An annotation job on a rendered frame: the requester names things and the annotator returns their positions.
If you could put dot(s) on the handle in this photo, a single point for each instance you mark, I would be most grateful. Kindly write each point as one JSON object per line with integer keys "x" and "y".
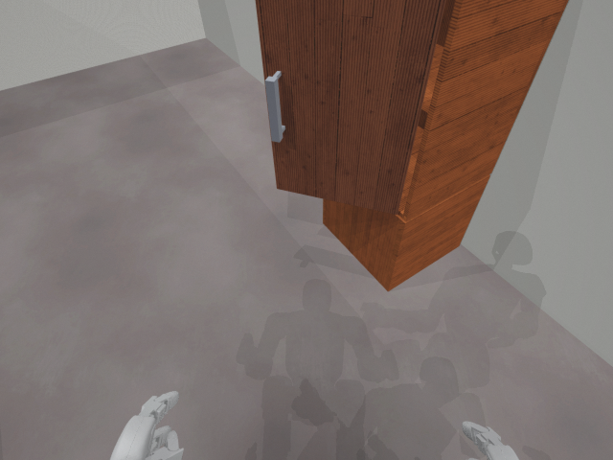
{"x": 274, "y": 108}

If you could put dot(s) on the cupboard door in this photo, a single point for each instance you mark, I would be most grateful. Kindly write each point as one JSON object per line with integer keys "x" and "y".
{"x": 354, "y": 75}

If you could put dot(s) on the robot right hand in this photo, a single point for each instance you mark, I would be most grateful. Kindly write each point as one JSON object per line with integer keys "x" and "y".
{"x": 488, "y": 442}

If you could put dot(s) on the robot left hand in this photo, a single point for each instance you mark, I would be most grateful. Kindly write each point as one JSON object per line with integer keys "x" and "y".
{"x": 141, "y": 441}

